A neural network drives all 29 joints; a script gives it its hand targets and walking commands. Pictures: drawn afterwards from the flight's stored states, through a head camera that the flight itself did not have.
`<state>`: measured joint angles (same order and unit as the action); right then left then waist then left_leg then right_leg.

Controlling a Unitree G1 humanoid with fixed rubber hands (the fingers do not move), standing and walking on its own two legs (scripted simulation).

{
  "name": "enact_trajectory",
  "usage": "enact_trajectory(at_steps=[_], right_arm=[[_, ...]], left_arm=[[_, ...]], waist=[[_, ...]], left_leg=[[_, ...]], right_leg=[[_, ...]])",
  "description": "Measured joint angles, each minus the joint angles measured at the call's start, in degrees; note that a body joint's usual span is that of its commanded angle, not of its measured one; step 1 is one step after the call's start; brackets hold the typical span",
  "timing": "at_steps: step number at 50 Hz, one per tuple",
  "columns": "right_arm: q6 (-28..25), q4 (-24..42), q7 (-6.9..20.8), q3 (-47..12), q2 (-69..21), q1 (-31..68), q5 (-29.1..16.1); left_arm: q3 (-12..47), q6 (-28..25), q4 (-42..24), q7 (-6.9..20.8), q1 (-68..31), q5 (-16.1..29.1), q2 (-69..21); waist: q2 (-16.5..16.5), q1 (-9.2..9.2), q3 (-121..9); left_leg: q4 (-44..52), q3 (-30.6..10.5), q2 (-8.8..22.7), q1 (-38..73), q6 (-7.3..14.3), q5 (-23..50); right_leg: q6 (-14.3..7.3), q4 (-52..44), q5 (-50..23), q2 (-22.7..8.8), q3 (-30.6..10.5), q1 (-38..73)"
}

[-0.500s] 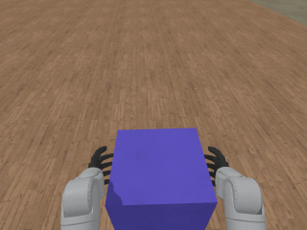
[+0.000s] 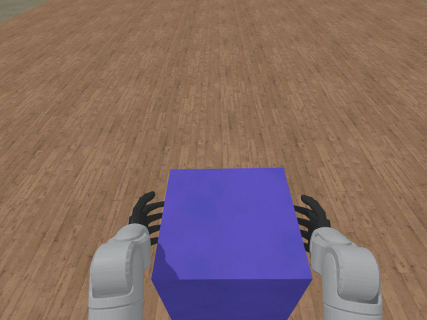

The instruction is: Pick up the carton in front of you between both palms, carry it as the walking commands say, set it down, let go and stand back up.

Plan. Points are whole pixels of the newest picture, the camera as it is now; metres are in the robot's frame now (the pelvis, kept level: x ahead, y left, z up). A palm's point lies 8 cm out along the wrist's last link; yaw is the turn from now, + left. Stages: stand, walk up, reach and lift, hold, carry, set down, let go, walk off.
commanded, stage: carry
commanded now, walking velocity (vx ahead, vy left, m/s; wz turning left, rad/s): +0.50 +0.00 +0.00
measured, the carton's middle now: (227, 251) +0.28 +0.00 +0.01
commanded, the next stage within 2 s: none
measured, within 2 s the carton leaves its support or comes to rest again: neither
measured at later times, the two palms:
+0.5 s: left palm (159, 133) +0.60 +0.17 +0.06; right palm (270, 132) +0.58 -0.12 +0.06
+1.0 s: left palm (172, 89) +0.77 +0.15 +0.10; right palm (269, 89) +0.76 -0.14 +0.10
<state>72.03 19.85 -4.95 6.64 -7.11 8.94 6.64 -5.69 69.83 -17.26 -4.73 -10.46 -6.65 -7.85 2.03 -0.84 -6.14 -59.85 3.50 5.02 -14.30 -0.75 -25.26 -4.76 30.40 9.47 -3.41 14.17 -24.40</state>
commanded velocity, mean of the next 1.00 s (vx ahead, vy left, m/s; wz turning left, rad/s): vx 0.15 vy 0.00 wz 0.00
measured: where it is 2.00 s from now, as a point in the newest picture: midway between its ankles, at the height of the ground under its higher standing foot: (224, 299)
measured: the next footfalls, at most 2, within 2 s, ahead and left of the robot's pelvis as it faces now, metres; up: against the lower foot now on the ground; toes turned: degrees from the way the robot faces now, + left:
left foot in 0.40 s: +0.47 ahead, +0.12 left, +0.00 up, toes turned +2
right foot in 0.74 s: +0.53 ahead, -0.09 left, +0.00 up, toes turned +9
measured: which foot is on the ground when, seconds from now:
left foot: up 0.00-0.38, down 0.40-1.00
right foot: down 0.00-0.40, up 0.42-0.72, down 0.74-1.00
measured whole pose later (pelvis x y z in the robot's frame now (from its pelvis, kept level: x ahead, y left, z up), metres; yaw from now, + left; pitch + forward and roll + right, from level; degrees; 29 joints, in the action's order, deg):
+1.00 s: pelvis +0.51 +0.01 +0.01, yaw -1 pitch +4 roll +0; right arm 70.8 16.5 -4.9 6.0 -7.6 8.8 7.2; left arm -6.7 68.9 -15.4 -4.2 -9.3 -6.9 -7.7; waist 1.4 0.1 -9.1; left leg -28.6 10.3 3.7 -10.1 -0.9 -20.7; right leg -0.6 29.4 15.8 -3.2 10.5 -16.4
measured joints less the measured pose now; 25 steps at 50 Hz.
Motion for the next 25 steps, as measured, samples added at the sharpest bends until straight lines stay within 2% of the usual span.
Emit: enact_trajectory(at_steps=[2, 4, 11, 18, 20, 21, 22, 23, 25], right_arm=[[0.18, -0.65, -0.02, 0.01, -0.63, 0.08, 0.38], [-0.09, -0.82, -0.03, -0.73, -0.53, 0.05, 0.46], [-1.11, 2.3, -0.13, -1.97, -0.47, -0.36, 0.47], [-0.83, 1.82, -0.12, -1.57, -0.35, -1.61, 0.27], [-0.86, 0.76, -0.11, -1.45, -0.36, -1.41, 0.13], [-1.67, -0.72, -0.09, -1.71, -0.4, -1.17, 0.14], [-2.42, -2.38, -0.08, -1.82, -0.47, -0.52, 0.21], [-2.97, -3.77, -0.08, -1.8, -0.55, 0.13, 0.18], [-3.77, -4.91, -0.07, -1.69, -0.6, 0.34, -0.04]], left_arm=[[-0.5, 0.19, 0.02, 0.01, 0.62, 0.21, 0.06], [-0.79, 0.03, -0.63, 0.01, 1.26, 0.4, 0.14], [-0.89, -0.87, -4.07, 0.04, 1.79, 1.16, 0.22], [0.08, -0.42, -2.72, 0.46, 2.09, 0.26, 0.26], [0.03, -0.27, -2.19, 0.48, 2.22, -0.04, 0.28], [-0.51, -0.48, -1.44, 0.51, 1.94, -0.09, 0.42], [-1.3, -0.7, -0.65, 0.52, 1.54, -0.15, 0.4], [-1.92, -0.89, -0.11, 0.52, 1.3, -0.27, 0.34], [-2.22, -1.35, 0.2, 0.53, 1.49, -0.54, 0.18]], waist=[[-0.43, 0.0, 1.06], [-0.73, -0.11, 1.83], [-1.11, 0.07, 1.6], [-1.57, 0.6, -0.47], [-1.88, 0.65, -0.28], [-3.41, 1.23, 0.01], [-4.39, 1.57, 0.8], [-4.6, 1.68, 1.86], [-4.32, 1.67, 4.05]], left_leg=[[-5.5, -0.32, -0.22, -7.43, 0.77, 3.85], [-4.11, 0.11, 0.28, -12.96, 0.94, 7.62], [14.65, 2.21, 2.07, -21.83, -0.58, 17.78], [30.65, 6.7, -0.21, -17.95, 1.16, 24.38], [34.52, 8.72, -1.49, -13.84, 2.2, 25.46], [32.63, 9.57, -2.52, -13.62, 4.31, 23.21], [30.22, 10.07, -2.93, -13.9, 5.57, 20.82], [29.13, 10.3, -2.8, -13.68, 6.2, 19.11], [30.73, 10.47, -2.44, -11.65, 5.6, 18.55]], right_leg=[[0.85, -3.68, -0.21, 0.07, 0.02, 3.41], [0.88, -7.13, 0.04, 0.29, -0.22, 6.74], [2.33, -16.25, 2.69, 1.17, -1.15, 18.15], [6.27, -17.61, 11.3, 0.73, -1.91, 29.55], [7.66, -11.52, 16.52, -0.35, -2.69, 30.62], [8.03, -4.56, 19.15, -2.28, -3.16, 28.61], [8.31, 5.51, 19.17, -2.95, -5.4, 24.49], [8.23, 15.89, 19.41, -2.14, -8.04, 19.5], [7.21, 29.58, 19.26, 0.1, -10.74, 10.59]])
